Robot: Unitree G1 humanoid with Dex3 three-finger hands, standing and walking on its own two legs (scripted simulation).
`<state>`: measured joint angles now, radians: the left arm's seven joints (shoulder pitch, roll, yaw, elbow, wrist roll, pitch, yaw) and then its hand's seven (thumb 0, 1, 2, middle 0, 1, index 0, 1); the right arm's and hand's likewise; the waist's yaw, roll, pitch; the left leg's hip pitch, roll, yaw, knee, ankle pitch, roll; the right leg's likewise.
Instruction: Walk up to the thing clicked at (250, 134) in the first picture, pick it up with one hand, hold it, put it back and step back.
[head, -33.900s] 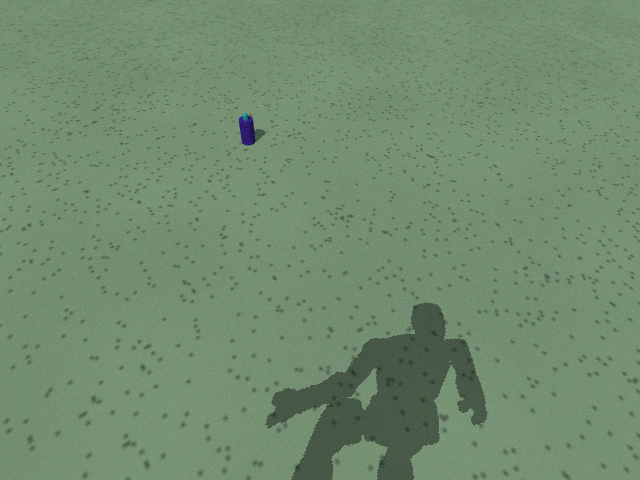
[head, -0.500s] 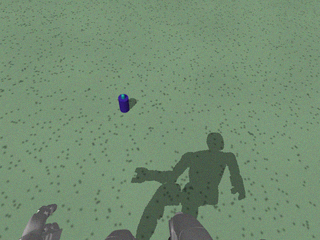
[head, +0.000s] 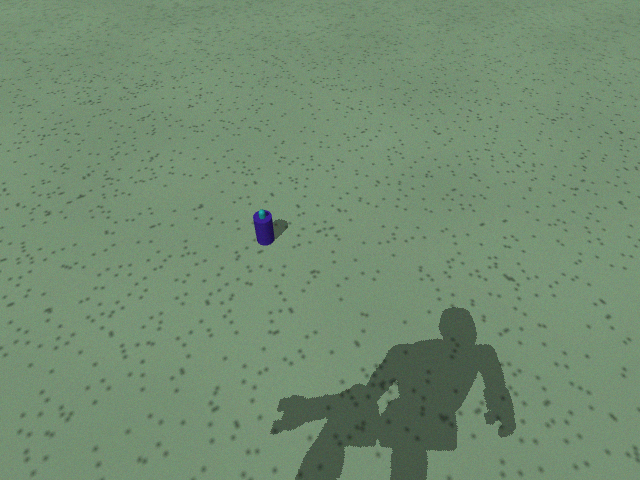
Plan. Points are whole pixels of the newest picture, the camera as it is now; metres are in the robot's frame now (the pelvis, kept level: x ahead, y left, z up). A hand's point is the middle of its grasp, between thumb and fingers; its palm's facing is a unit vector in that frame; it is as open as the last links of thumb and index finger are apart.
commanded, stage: step back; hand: left
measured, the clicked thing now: (263, 225) +1.09 +0.25 -0.68
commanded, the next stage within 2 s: stand in 0.64 s
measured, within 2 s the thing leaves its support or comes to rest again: neither
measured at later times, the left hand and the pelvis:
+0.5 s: hand out of the picture +0.12 +0.26 -0.14, palm faces +0.05 -0.93 -0.37, open 7.4 cm; pelvis +0.04 +0.00 +0.00, yaw +2 degrees
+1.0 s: hand out of the picture +0.12 +0.26 -0.14, palm faces +0.02 -0.94 -0.34, open 7.4 cm; pelvis +0.05 +0.01 +0.02, yaw +1 degrees
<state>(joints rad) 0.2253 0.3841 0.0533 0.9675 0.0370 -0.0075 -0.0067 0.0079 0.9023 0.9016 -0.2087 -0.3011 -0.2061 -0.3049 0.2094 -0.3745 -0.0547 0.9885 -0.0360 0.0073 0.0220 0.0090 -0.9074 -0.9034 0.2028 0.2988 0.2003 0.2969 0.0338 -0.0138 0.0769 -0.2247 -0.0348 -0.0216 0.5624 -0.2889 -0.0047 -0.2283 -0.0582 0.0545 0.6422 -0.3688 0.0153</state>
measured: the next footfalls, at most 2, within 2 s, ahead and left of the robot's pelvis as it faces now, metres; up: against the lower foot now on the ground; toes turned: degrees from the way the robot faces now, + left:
left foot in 0.50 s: +0.12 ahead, +0.14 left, +0.00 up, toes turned +2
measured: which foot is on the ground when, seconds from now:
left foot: down 0.00-0.24, up 0.26-0.48, down 0.50-1.00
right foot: down 0.00-1.00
